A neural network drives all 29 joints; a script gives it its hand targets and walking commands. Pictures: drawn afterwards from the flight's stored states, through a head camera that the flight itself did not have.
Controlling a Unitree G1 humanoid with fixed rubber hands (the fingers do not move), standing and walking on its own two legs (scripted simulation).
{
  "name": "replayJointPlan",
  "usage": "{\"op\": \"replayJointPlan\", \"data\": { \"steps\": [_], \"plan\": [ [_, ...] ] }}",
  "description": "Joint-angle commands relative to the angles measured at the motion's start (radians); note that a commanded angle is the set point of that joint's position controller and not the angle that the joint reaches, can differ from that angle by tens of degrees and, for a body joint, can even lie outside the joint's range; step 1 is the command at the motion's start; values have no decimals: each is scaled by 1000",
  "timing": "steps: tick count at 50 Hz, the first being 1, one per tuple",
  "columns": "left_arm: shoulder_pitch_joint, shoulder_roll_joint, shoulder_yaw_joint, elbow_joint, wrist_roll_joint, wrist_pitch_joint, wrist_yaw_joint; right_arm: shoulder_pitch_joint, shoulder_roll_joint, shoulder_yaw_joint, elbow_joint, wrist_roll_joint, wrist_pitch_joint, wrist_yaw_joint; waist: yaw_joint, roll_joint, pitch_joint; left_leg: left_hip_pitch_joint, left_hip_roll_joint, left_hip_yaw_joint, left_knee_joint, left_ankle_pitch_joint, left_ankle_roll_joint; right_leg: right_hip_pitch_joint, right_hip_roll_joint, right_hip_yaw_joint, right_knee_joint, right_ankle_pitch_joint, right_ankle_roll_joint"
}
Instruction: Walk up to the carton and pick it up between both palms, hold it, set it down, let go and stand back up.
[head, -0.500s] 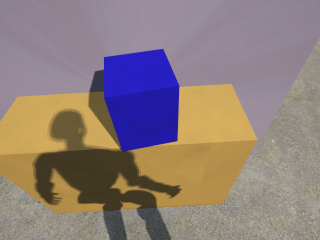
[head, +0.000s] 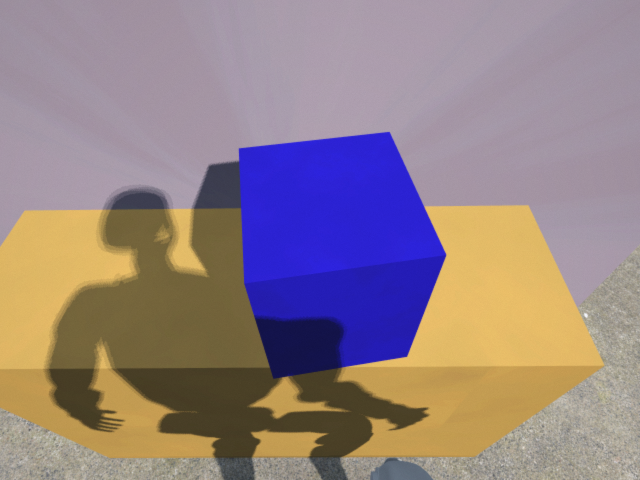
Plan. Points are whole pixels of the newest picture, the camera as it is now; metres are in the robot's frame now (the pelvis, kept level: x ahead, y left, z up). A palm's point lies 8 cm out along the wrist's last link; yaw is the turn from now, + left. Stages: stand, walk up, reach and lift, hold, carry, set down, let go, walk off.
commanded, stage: walk up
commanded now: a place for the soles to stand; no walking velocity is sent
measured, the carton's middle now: (329, 260) +0.40 -0.01 +0.04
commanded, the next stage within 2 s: reach and lift in 1.80 s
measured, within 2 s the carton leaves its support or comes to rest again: neither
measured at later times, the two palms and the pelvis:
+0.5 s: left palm out of the picture +0.09 +0.31 -0.10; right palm out of the picture +0.10 -0.29 -0.11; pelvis +0.02 +0.01 +0.00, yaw -1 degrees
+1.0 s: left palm out of the picture +0.06 +0.32 -0.11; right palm out of the picture +0.08 -0.29 -0.11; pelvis +0.00 +0.01 +0.00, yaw +0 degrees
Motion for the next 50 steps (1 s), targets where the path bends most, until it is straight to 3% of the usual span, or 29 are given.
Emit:
{"op": "replayJointPlan", "data": {
  "steps": [1, 2, 3, 4, 5, 7, 9, 10, 12, 13, 14, 19, 20, 22, 25, 26, 27, 29, 32, 33, 34, 37, 38, 39, 42, 44, 45, 47, 50],
  "plan": [
    [136, 243, 107, 1, 24, -17, 36, -43, -206, -55, -117, 34, -5, -48, 51, -52, -203, -54, 145, -94, 110, 377, 100, 314, -70, 174, -423, 418, -55],
    [58, 327, 113, -22, 20, -21, 36, -21, -151, -44, -122, 40, 12, -49, 20, -204, -156, -170, 3, -15, 215, 21, 32, 259, -269, 492, -559, 344, -130],
    [-42, 326, 110, -33, 10, -18, 31, -37, -207, -71, -68, 41, 31, -59, 16, -139, -127, -81, 12, -86, 270, -256, 44, 125, -356, 542, -587, 191, -234],
    [-89, 278, 102, -41, 13, -14, 27, -5, -241, -76, -51, 27, 31, -59, -7, -99, -79, -94, 27, -62, 265, -261, 47, 104, -311, 518, -590, 78, -220],
    [-106, 274, 97, -35, 17, -10, 28, -42, -229, -71, -56, 29, 26, -57, -6, -137, -73, -98, 35, -34, 256, -252, 54, 109, -296, 484, -568, 144, -229],
    [-78, 247, 83, -34, 16, -10, 30, -19, -205, -70, -38, 26, 19, -51, 12, -156, -89, -92, 52, -28, 156, -195, 39, 184, -232, 394, -474, 424, -194],
    [-92, 262, 79, -41, 6, -1, 27, 31, -211, -73, -17, 30, 6, -52, -20, -103, -200, 35, 59, 4, -47, -70, 36, 227, -213, 328, -364, 590, -162],
    [-123, 267, 76, -55, -3, 1, 28, 40, -214, -74, -9, 25, -5, -55, -40, -42, -207, 128, 69, -29, -154, 122, 29, 179, -185, 271, -292, 638, -123],
    [-116, 180, 61, -54, -19, 9, 26, -37, -258, -80, -22, -4, -19, -61, 9, 65, -193, 121, 181, -245, -224, 309, 83, 121, -63, 155, -177, 531, -52],
    [-93, 209, 65, -36, -22, 15, 27, -75, -297, -83, -40, 13, -21, -58, 22, 22, -241, 126, 220, -280, -199, 345, 119, 153, -37, 120, -185, 416, -36],
    [-93, 204, 71, -16, -20, 16, 27, -119, -283, -74, -46, 21, -15, -55, 37, 56, -231, 87, 210, -249, -178, 371, 122, 198, -19, 100, -204, 409, -31],
    [-115, 235, 70, 3, -3, 12, 22, -80, -229, -62, -31, 20, -2, -60, 0, 23, -183, 62, 113, -115, -92, 279, 76, 173, -97, 212, -287, 495, -105],
    [-125, 228, 72, 1, -2, 15, 21, -78, -233, -61, -25, 18, -2, -62, 1, 52, -206, 87, 117, -120, -117, 235, 76, 164, -104, 202, -295, 432, -102],
    [-150, 224, 70, 12, 7, 18, 19, -99, -215, -59, -37, 16, 0, -56, 0, -18, -146, 22, 123, -145, -152, 120, 87, 145, -89, 190, -315, 345, -94],
    [-150, 214, 64, 9, 4, 20, 18, -139, -227, -53, -31, 17, 2, -53, 22, 3, -144, -20, 133, -148, -198, 29, 92, 155, -86, 197, -349, 232, -83],
    [-158, 230, 74, 8, 10, 19, 15, -134, -219, -60, -21, 16, 5, -49, 15, -33, -138, -3, 107, -121, -173, -18, 84, 126, -100, 240, -394, 111, -84],
    [-180, 230, 70, 7, 8, 21, 15, -133, -215, -57, -27, 8, 6, -47, -3, 16, -116, 2, 108, -133, -190, -56, 83, 75, -101, 234, -420, 36, -83],
    [-199, 224, 76, 11, 13, 23, 13, -102, -222, -62, -1, 4, 10, -43, -4, -12, -80, -17, 103, -141, -228, -99, 87, 86, -81, 228, -436, -64, -72],
    [-154, 207, 68, 36, 13, 25, 10, -117, -241, -67, 7, -2, 1, -43, 19, 23, -45, -35, 136, -195, -267, -85, 96, 82, -46, 198, -411, -30, -61],
    [-160, 222, 70, 24, 8, 24, 8, -122, -234, -63, 0, 8, 2, -43, 22, -22, -55, -34, 137, -181, -271, -72, 87, 87, -59, 196, -415, -11, -54],
    [-173, 219, 69, 22, 9, 24, 6, -98, -246, -62, 6, -2, -1, -44, 5, 76, -96, -16, 130, -192, -282, -11, 81, 121, -50, 183, -383, 61, -48],
    [-139, 214, 70, 45, 6, 19, 10, -120, -233, -60, 9, 6, -3, -44, 17, 36, -170, 7, 122, -143, -230, 97, 68, 194, -61, 194, -385, 194, -53],
    [-147, 254, 78, 36, 1, 29, 13, -131, -259, -68, -1, 12, 5, -48, 2, -34, -115, -14, 104, -116, -147, 240, 67, 171, -77, 191, -335, 423, -62],
    [-173, 257, 75, 33, 4, 30, 18, -107, -244, -66, -9, 19, 13, -55, -1, -39, -131, 6, 89, -82, -101, 285, 64, 165, -100, 211, -330, 520, -93],
    [-136, 266, 78, 16, -1, 44, 23, -60, -240, -67, -3, 23, 23, -59, 4, -81, -185, 66, 58, -76, -29, 234, 76, 141, -145, 237, -325, 555, -138],
    [-175, 257, 75, 14, 1, 52, 21, -70, -248, -69, -3, 25, 26, -57, -4, -87, -132, 51, 71, -87, -63, 198, 76, 89, -115, 204, -341, 450, -118],
    [-185, 241, 79, 5, 4, 53, 23, -71, -241, -66, -10, 16, 25, -56, 2, -37, -150, 37, 77, -104, -84, 159, 84, 114, -119, 218, -338, 398, -118],
    [-180, 247, 79, 8, 2, 64, 18, -63, -261, -74, -3, 16, 28, -56, -13, -64, -93, -5, 105, -159, -154, 89, 98, 82, -80, 202, -337, 229, -88],
    [-166, 219, 84, 19, 6, 67, 13, -99, -285, -93, -18, 2, 30, -53, 4, 70, -50, -81, 202, -295, -297, 6, 161, 68, 6, 124, -197, 28, -40]
  ]
}}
